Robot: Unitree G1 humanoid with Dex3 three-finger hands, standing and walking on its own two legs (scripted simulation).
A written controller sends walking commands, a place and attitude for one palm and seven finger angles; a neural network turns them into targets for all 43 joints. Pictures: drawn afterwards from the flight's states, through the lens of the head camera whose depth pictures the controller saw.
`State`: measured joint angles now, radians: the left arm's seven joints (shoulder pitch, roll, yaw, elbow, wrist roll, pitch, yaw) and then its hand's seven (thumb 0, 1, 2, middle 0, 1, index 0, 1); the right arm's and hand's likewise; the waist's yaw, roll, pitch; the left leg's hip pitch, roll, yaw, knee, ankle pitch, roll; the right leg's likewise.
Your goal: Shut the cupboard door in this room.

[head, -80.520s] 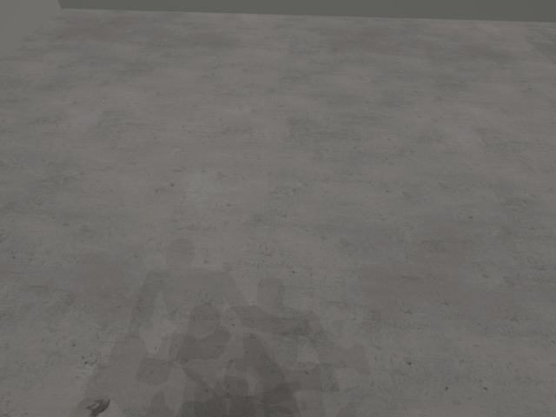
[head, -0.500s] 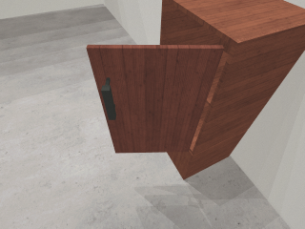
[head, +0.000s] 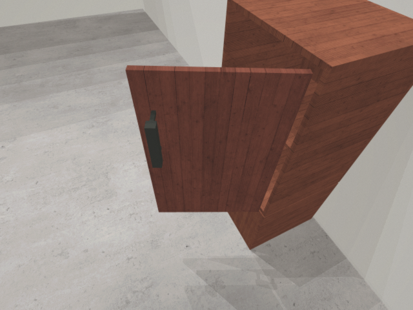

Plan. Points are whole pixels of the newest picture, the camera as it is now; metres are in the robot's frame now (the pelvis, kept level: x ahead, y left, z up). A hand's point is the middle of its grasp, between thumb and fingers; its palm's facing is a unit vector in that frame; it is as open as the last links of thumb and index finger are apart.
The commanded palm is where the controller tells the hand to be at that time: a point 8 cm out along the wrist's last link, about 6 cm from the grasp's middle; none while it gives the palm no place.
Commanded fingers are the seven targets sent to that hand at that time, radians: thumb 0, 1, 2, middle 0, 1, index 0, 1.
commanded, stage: raise the hand and make a fist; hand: left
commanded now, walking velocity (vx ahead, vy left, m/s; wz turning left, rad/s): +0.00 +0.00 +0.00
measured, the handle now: (155, 139) +0.48 +0.16 +0.03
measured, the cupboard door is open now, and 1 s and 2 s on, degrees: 65 65 65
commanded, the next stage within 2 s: bring the fist close to the handle in 1.94 s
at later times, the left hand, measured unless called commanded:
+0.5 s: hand out of the picture +0.12 +0.18 -0.06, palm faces +0.21 -0.98 -0.04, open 5.9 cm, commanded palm +0.11 +0.23 -0.04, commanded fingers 0.00 0.90 0.90 -0.64 -0.78 -0.64 -0.78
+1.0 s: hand (105, 279) +0.17 +0.19 -0.01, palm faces +0.09 -1.00 -0.02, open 3.6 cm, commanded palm +0.14 +0.24 +0.00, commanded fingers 0.00 0.90 0.90 -1.10 -1.28 -1.10 -1.28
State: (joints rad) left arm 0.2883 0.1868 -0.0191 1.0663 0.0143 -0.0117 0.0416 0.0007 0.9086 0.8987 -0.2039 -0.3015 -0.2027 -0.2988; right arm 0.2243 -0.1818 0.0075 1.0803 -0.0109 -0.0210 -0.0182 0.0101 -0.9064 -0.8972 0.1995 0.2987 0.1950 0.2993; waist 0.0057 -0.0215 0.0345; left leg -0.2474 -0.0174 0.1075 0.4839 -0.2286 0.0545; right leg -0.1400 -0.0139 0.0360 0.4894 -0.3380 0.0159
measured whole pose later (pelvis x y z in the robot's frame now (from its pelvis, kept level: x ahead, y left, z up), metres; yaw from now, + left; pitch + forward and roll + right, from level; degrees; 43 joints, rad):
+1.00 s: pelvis -0.02 +0.00 -0.07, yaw +3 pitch +13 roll -3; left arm 0.48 0.23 0.13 -0.11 -0.30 -0.39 -0.23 0.01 0.90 0.90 -0.93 -1.09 -0.93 -1.09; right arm 0.27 -0.25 -0.01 0.55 0.03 -0.20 -0.06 0.02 -0.90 -0.90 0.20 0.30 0.20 0.30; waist 0.01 0.03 -0.12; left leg -0.85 0.01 0.02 1.09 -0.45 0.05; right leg -0.75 0.02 -0.09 1.05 -0.53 -0.03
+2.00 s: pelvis -0.01 -0.01 -0.04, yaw +4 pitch +7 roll -2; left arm 0.36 0.25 0.14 -0.08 -0.28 -0.27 -0.19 0.01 0.90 0.90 -1.30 -1.50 -1.30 -1.50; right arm 0.26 -0.25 0.04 0.54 0.04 -0.20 -0.04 0.02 -0.90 -0.90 0.20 0.30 0.20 0.30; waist 0.01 0.04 -0.09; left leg -0.64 0.00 0.02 0.90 -0.39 0.05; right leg -0.53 0.01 -0.08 0.87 -0.46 -0.02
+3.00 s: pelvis +0.00 -0.02 -0.04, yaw +2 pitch +10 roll +0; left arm -0.36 0.17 0.09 0.56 -0.15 -0.29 0.03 0.01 0.90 0.90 -1.31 -1.50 -1.30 -1.50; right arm 0.26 -0.24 0.02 0.64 0.03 -0.07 0.00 0.01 -0.90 -0.90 0.20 0.30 0.20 0.30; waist -0.05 0.02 -0.10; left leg -0.65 0.01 0.05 0.86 -0.37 0.03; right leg -0.58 0.03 -0.05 0.86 -0.45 -0.04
